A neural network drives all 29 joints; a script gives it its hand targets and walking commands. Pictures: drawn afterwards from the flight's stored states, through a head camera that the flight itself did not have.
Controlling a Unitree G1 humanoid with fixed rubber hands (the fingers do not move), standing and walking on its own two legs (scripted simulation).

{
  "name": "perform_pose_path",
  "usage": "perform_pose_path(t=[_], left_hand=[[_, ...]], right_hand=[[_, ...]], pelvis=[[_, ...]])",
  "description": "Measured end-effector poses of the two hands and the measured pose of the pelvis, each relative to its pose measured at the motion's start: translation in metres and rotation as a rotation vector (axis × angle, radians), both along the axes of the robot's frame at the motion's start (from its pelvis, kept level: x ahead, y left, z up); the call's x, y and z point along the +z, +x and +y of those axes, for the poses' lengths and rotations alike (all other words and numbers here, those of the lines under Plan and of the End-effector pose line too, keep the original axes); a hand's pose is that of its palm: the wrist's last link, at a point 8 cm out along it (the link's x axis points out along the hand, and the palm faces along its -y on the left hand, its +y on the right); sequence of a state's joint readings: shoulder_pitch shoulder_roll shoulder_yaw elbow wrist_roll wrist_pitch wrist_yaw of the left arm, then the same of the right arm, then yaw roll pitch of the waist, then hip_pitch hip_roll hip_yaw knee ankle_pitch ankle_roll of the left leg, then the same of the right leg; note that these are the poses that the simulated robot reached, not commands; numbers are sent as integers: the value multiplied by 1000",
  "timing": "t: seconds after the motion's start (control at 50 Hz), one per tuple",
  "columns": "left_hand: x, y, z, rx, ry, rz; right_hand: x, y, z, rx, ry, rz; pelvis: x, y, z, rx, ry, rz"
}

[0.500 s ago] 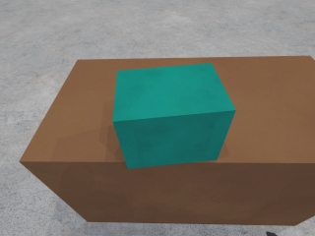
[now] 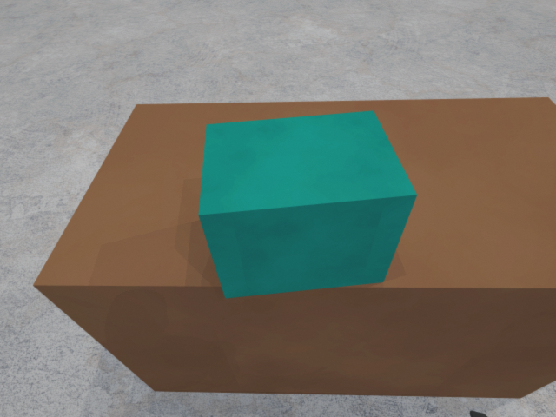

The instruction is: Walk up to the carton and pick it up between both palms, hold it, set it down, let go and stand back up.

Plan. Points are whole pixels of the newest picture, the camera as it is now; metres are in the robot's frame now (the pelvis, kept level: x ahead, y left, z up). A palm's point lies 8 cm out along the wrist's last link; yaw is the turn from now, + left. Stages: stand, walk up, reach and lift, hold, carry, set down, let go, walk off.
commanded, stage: stand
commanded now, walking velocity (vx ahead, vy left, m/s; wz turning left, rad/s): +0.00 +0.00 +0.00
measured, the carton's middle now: (298, 206) +0.43 +0.00 +0.05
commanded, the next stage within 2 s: none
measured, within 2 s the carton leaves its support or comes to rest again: neither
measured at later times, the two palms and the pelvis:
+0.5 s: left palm out of the picture +0.07 +0.28 -0.11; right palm out of the picture +0.09 -0.28 -0.11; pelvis +0.00 +0.00 +0.00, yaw +0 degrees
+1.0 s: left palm out of the picture +0.07 +0.28 -0.11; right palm out of the picture +0.09 -0.28 -0.11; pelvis +0.00 +0.00 +0.00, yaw +0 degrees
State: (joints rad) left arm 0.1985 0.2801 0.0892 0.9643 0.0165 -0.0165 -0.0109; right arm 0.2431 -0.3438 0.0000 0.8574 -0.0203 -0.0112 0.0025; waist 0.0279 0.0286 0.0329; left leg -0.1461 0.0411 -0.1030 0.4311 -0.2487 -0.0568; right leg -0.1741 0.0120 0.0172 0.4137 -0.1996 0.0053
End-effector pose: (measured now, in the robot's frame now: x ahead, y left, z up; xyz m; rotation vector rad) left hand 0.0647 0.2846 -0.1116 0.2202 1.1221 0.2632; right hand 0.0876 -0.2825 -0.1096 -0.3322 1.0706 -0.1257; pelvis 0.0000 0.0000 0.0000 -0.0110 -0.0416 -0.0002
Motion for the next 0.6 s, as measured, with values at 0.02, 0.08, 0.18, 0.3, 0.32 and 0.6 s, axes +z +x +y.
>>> perform_pose_path(t=[0.02,0.08,0.18,0.3,0.32,0.6], left_hand=[[0,0,0,0,0,0],[0,0,0,0,0,0],[0,1,0,0,0,0],[0,0,0,1,0,4],[0,0,0,1,0,4],[0,1,0,1,0,8]], right_hand=[[0,0,0,0,0,1],[0,0,0,1,0,1],[0,0,0,1,1,2],[0,0,0,2,1,4],[0,0,0,1,1,4],[-1,0,0,-1,0,12]], pelvis=[[0,0,0,0,0,0],[0,0,0,0,0,0],[0,0,0,0,0,1],[0,1,0,0,0,1],[0,1,0,0,0,1],[0,2,0,0,0,4]])
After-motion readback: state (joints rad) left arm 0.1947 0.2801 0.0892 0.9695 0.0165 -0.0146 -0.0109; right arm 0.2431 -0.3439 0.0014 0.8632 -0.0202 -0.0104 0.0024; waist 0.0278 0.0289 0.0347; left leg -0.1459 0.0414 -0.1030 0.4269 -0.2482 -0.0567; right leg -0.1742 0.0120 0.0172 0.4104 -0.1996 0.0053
